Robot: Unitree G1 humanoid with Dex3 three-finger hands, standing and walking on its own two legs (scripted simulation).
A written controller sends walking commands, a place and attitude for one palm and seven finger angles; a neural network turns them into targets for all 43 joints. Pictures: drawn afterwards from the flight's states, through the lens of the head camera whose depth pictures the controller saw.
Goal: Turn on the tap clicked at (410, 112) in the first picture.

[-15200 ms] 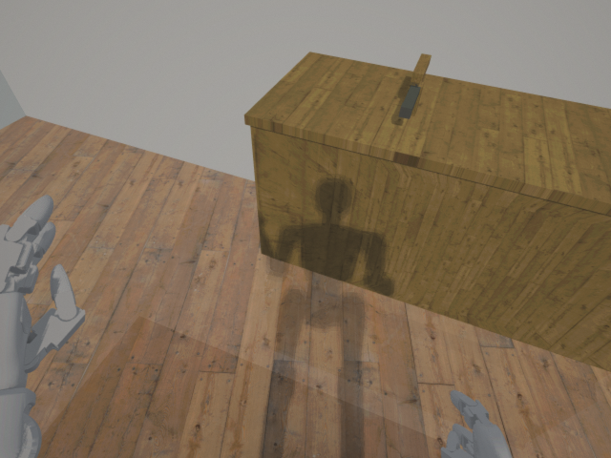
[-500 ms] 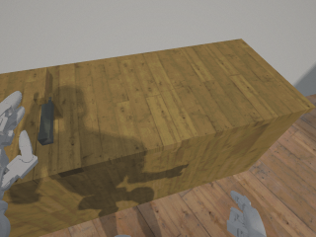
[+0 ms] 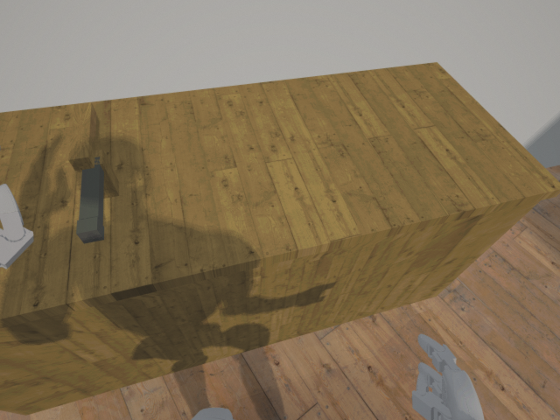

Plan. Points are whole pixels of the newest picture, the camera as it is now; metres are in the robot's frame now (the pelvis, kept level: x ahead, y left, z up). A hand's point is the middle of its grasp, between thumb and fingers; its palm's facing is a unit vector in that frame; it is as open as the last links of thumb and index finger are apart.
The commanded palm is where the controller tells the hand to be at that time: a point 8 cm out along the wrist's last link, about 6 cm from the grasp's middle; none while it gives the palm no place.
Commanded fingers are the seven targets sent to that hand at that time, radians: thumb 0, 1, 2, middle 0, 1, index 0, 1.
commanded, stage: come to a stop and stand still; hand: left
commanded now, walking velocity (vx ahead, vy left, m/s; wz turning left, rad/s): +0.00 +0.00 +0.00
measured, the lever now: (90, 230) +0.34 +0.33 +0.03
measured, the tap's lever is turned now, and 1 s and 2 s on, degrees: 0 0 0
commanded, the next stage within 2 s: look again from close up in 1.10 s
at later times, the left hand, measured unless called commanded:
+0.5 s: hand out of the picture +0.19 +0.31 +0.17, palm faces +0.47 -0.82 -0.31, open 7.4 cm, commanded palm +0.13 +0.34 +0.18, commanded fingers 0.00 0.90 0.90 -0.20 -0.30 -0.20 -0.30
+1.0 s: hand (10, 257) +0.22 +0.30 +0.16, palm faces +0.43 -0.83 -0.35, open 7.4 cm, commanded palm +0.16 +0.33 +0.18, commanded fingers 0.00 0.90 0.90 -0.20 -0.30 -0.20 -0.30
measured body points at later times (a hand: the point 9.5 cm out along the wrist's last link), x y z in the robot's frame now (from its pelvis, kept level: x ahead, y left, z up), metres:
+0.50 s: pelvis -0.02 +0.05 +0.00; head -0.02 +0.08 +0.45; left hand +0.16 +0.36 +0.18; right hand +0.16 -0.13 -0.07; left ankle +0.05 +0.14 -0.73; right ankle +0.01 -0.11 -0.73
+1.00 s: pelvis +0.01 +0.04 +0.01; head +0.03 +0.07 +0.46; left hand +0.19 +0.34 +0.18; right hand +0.20 -0.18 -0.06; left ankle +0.05 +0.14 -0.73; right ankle +0.01 -0.11 -0.73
